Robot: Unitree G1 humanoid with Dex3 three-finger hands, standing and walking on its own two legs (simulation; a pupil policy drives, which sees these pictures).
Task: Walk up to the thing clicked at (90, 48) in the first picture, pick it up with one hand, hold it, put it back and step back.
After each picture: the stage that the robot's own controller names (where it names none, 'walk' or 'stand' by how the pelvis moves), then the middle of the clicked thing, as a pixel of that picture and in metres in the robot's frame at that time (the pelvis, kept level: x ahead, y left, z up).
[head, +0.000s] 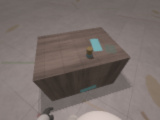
stand; (89, 52) +0.69 +0.06 -0.08
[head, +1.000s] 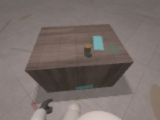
sink last; (87, 50) +0.65 +0.09 -0.06
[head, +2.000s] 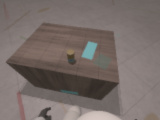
stand; (70, 56) +0.53 +0.22 -0.05
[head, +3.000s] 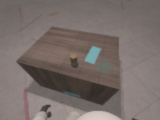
stand; (73, 59) +0.54 +0.20 -0.08
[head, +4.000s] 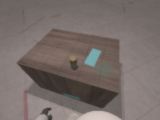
stand; (73, 62) +0.52 +0.21 -0.08
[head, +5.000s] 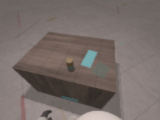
stand; (70, 64) +0.51 +0.23 -0.09
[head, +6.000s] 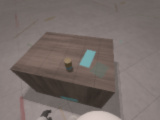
stand; (68, 64) +0.50 +0.25 -0.09
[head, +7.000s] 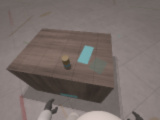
rise first; (66, 61) +0.50 +0.26 -0.08
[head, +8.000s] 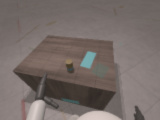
rise first; (69, 65) +0.50 +0.26 -0.08
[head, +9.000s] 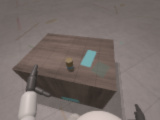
go down; (69, 64) +0.50 +0.25 -0.08
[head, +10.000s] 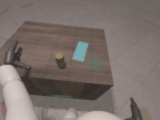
go down; (60, 59) +0.48 +0.25 -0.04
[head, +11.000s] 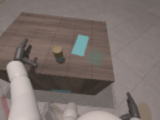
close in; (58, 54) +0.49 +0.25 -0.01
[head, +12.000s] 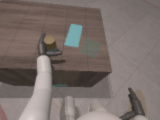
close; (51, 45) +0.52 +0.25 +0.02
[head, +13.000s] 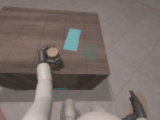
lift; (54, 56) +0.45 +0.22 +0.01
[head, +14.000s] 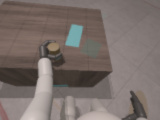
lift; (55, 52) +0.47 +0.22 +0.02
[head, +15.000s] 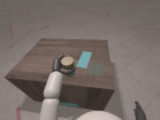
lift; (68, 67) +0.32 +0.16 +0.15
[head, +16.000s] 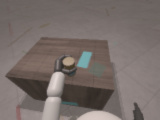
hold; (69, 67) +0.33 +0.16 +0.13
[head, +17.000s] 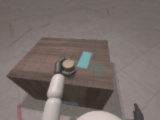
hold; (69, 69) +0.33 +0.16 +0.11
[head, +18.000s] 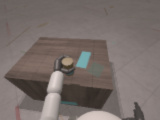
crouch; (68, 67) +0.35 +0.17 +0.11
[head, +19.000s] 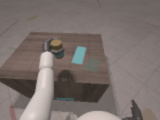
crouch; (58, 49) +0.46 +0.23 +0.14
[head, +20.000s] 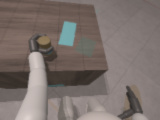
lower; (46, 46) +0.51 +0.25 +0.02
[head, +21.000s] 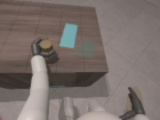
lower; (48, 49) +0.49 +0.24 +0.02
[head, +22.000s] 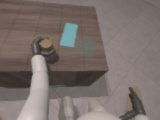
lower; (48, 49) +0.49 +0.24 +0.02
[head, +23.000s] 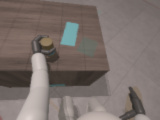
lower; (48, 47) +0.50 +0.24 +0.02
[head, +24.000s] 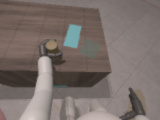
open; (53, 50) +0.48 +0.22 +0.02
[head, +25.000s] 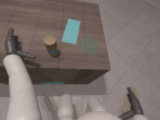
rise; (51, 46) +0.49 +0.23 +0.03
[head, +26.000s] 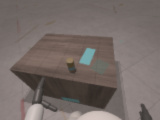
sink last; (70, 64) +0.48 +0.23 -0.03
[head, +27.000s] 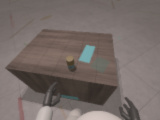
stand; (70, 62) +0.48 +0.22 -0.03
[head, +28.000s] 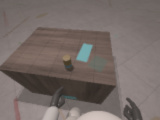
stand; (67, 62) +0.47 +0.23 -0.02
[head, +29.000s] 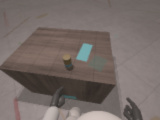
stand; (67, 61) +0.48 +0.23 -0.02
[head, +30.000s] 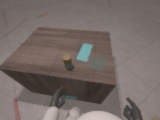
stand; (67, 61) +0.47 +0.23 -0.02
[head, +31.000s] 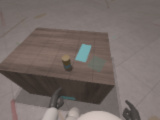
stand; (66, 62) +0.47 +0.23 -0.02
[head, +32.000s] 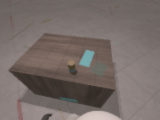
stand; (71, 66) +0.48 +0.21 -0.08
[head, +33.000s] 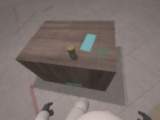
walk; (71, 51) +0.57 +0.24 -0.06
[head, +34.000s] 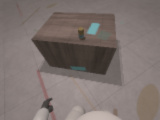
walk; (81, 33) +0.87 +0.19 -0.06
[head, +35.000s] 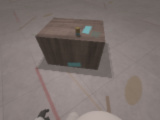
stand; (77, 31) +1.11 +0.26 -0.07
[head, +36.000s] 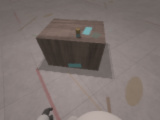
stand; (78, 33) +1.10 +0.26 -0.09
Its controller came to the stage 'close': yes
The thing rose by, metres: 0.22
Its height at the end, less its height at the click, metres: +0.00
